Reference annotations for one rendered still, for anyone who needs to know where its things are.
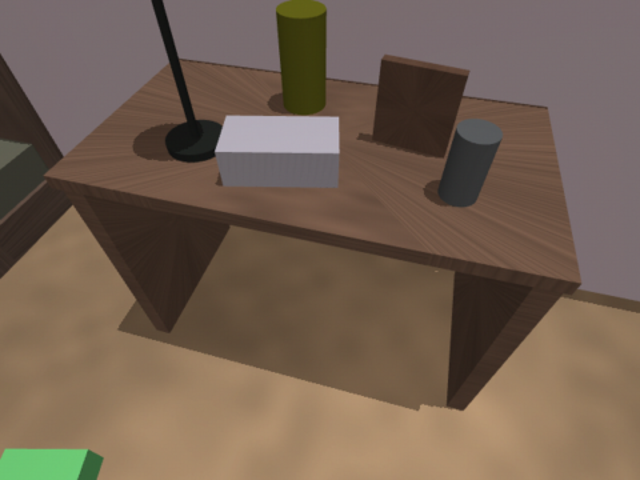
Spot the desk lamp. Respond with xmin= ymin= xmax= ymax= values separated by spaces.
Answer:
xmin=151 ymin=0 xmax=223 ymax=163

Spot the desk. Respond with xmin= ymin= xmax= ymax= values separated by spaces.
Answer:
xmin=43 ymin=59 xmax=582 ymax=411

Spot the bed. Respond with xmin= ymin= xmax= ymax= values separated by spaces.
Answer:
xmin=0 ymin=54 xmax=73 ymax=279

